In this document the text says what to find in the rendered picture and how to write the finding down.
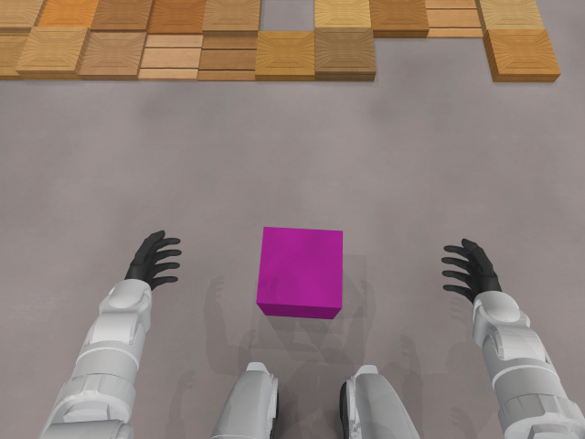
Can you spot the robot right forearm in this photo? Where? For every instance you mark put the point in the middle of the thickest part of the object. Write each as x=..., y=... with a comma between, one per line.
x=533, y=403

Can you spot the robot left forearm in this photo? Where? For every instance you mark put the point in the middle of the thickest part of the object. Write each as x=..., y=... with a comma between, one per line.
x=101, y=385

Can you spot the robot right thigh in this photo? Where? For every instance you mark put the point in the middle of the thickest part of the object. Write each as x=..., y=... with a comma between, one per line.
x=372, y=402

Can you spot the right robot hand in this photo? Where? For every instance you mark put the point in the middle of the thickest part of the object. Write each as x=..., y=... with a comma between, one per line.
x=481, y=277

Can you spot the left robot upper arm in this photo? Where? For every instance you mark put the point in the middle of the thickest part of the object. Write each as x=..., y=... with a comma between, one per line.
x=104, y=429

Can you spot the left robot hand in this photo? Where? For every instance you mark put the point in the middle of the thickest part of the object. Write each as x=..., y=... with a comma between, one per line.
x=144, y=267

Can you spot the robot right shin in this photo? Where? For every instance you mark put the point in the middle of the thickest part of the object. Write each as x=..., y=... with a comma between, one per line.
x=355, y=429

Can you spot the carton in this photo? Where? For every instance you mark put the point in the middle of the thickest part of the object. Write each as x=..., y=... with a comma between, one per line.
x=301, y=273

